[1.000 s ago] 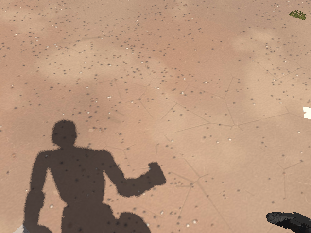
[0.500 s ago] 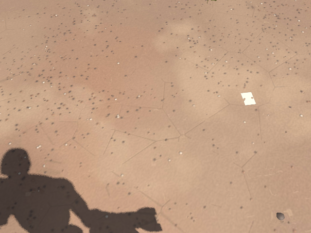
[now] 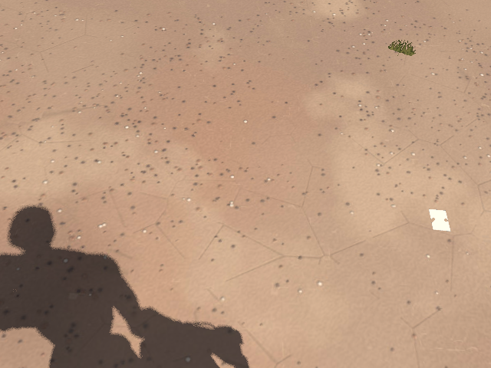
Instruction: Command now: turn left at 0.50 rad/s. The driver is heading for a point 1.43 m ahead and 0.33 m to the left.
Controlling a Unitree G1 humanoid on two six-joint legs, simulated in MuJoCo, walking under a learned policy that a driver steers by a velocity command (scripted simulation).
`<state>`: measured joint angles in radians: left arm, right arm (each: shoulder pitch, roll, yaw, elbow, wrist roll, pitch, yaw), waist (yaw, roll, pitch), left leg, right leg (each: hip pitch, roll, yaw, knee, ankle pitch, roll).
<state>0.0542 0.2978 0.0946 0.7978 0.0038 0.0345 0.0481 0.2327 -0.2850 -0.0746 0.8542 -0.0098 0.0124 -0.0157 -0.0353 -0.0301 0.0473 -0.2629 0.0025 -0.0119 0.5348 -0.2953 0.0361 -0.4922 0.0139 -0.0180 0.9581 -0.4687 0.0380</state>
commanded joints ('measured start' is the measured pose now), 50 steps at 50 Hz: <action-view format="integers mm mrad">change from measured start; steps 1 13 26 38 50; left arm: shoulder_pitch -40 -52 5 104 -14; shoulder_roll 92 83 114 133 68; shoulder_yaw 30 17 3 -1 -23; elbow -59 -56 -48 10 -50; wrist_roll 5 -20 4 -39 -14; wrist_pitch -18 -50 -49 -77 -122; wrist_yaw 9 -19 -4 -60 -85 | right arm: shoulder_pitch -76 -79 -77 79 109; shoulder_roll -163 -206 -152 -119 -141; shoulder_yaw -35 -54 -51 -22 -11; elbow -85 -114 -151 -91 -104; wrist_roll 27 26 39 34 11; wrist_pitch -30 12 40 -17 -90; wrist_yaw -17 -23 -17 25 8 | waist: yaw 34 4 26 -28 -9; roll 138 196 -120 -61 116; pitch -104 -116 -50 -58 34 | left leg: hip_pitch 189 161 -332 284 261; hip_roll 239 180 -16 -19 191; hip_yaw -295 -413 -77 80 -132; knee -188 -140 616 -124 -425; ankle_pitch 556 516 -126 42 275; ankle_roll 177 184 -133 14 159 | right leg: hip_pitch -166 63 392 151 -253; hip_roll -14 33 -250 -234 -117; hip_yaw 86 100 176 59 15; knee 144 -283 -662 -626 -154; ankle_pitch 46 112 580 88 441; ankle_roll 18 46 -247 -182 -16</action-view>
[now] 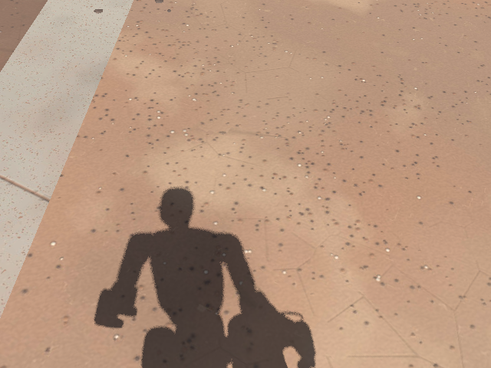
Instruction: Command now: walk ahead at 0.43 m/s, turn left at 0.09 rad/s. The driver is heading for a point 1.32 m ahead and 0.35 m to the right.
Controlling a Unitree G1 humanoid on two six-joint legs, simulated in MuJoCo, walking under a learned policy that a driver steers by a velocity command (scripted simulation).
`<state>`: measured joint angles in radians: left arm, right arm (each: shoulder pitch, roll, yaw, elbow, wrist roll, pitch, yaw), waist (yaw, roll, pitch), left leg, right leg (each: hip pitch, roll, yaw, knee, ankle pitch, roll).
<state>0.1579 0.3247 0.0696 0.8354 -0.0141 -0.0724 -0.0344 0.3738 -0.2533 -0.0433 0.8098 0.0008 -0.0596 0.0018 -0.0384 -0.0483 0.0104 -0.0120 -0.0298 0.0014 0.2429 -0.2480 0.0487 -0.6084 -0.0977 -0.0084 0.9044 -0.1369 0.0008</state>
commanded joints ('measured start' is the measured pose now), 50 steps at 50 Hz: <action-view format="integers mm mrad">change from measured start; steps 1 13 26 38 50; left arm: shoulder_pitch -149 179 54 160 81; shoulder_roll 30 179 102 118 38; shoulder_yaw -4 41 11 11 1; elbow -99 -60 -18 31 -28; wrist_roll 2 5 9 1 -13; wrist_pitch -15 -19 -41 25 30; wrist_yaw -4 -5 17 38 32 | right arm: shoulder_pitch -19 61 -163 -55 -126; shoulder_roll -176 -194 -97 -210 -142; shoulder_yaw -43 -38 -14 -62 -41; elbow -52 -3 -93 -83 -41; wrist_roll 1 -7 -1 11 -22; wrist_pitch -19 16 -14 -37 -69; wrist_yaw -11 -31 -14 22 8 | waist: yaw -16 206 41 -67 37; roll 138 127 3 9 103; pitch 79 -245 42 -144 14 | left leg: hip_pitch -12 -110 -617 -136 -118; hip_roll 213 201 197 72 278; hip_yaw -120 -32 -56 15 -66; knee -139 560 634 254 -122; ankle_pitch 239 726 178 186 277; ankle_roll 141 36 -75 49 154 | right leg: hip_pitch -107 715 385 566 -75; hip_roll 7 13 -88 -72 -24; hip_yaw -3 62 121 18 148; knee -163 -342 -817 -304 120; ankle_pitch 152 100 98 442 7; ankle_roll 26 -181 -249 -111 -1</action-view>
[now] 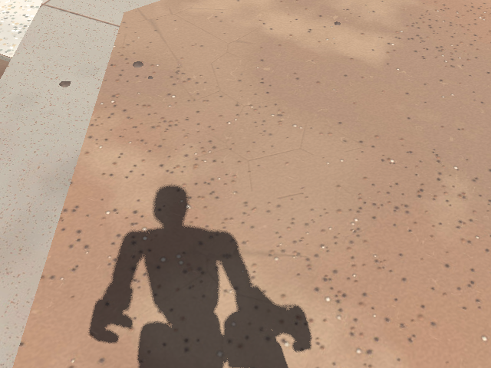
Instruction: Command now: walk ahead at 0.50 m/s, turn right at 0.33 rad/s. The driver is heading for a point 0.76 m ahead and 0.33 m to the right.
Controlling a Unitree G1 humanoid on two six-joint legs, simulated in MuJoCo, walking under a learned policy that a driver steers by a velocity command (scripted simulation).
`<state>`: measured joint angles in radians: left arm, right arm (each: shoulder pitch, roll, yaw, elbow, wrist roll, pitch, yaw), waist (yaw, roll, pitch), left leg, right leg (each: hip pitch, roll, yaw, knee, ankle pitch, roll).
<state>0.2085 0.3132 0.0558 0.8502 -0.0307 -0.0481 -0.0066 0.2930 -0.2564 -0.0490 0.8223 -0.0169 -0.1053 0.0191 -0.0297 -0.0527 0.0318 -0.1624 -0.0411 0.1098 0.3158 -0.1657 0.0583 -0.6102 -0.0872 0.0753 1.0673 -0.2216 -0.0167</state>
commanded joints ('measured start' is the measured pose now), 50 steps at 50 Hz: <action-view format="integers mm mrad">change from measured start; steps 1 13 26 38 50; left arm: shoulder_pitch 15 -188 24 116 32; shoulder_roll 45 35 119 118 43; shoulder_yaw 16 14 56 60 35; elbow -49 -195 -187 -162 -252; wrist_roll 7 9 17 7 5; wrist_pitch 3 -5 -20 13 32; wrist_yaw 2 -64 1 29 7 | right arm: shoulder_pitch -43 19 -99 -214 -61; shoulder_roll -141 -215 -127 -167 -136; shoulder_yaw -36 -62 -29 -46 -46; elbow -48 7 -131 -187 -111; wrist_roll -4 29 0 26 12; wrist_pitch -22 50 -3 -34 -17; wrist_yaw -14 -48 -28 -1 -16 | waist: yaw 26 -5 11 23 8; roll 104 131 23 -78 146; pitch -3 10 -57 -61 -10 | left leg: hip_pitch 49 321 -437 -170 58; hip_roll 281 325 148 47 306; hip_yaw -138 81 -162 -178 -262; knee -200 11 683 132 -151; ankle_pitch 211 787 -93 116 95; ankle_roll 135 61 -120 -57 130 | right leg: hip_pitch -88 -10 390 459 -112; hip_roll -28 76 -48 -31 -26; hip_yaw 62 -168 218 339 32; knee -97 -457 -845 -617 43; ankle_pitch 149 100 363 154 -44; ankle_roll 20 -74 -288 -148 23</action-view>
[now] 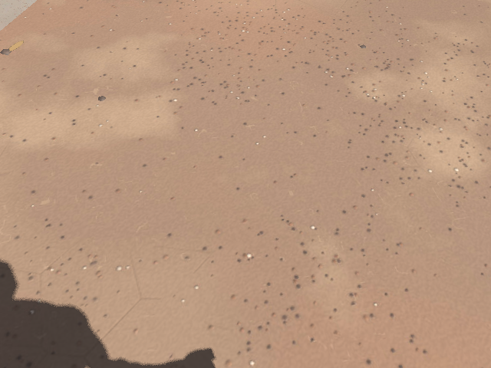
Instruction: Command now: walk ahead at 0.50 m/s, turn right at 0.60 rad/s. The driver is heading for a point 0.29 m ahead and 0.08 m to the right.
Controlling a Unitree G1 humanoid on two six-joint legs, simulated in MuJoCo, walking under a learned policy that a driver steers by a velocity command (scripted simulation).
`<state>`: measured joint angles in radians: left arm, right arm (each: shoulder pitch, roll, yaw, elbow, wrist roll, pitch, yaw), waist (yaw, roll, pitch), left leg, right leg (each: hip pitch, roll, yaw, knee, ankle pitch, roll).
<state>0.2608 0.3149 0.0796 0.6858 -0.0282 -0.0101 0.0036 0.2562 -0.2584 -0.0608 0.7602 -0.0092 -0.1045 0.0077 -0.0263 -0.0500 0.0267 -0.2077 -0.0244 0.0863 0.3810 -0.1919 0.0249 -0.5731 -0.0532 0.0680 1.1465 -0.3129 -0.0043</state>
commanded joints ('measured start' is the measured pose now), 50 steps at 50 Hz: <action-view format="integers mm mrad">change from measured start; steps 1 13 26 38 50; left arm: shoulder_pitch -39 -67 -184 -123 -119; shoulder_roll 34 78 62 22 22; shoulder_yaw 9 34 -2 -24 -15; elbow -96 -120 -28 85 201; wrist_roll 5 29 53 44 31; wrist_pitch -5 -33 -37 0 15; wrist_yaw -4 -55 -15 7 20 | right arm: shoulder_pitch -18 5 35 -105 -80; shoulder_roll -148 -241 -107 -110 -106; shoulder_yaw -39 -58 -1 5 12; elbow -41 28 48 62 146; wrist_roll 4 54 1 -15 3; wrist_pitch -17 38 107 84 79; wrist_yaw -6 -24 -52 -25 -33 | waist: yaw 2 77 -21 41 17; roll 131 145 -50 164 55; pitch -3 -82 -162 -27 -64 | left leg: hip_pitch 116 218 -121 -121 6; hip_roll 297 256 131 134 96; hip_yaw -211 60 -127 -167 -125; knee -222 107 496 1 55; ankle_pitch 158 796 -148 -98 164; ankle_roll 170 66 -104 -21 -22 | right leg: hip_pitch -165 248 243 354 419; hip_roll -66 91 -132 41 24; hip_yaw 38 -125 65 -11 -7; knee -77 -634 -857 -718 -701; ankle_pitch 78 285 534 70 335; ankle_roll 17 -89 -248 -43 -42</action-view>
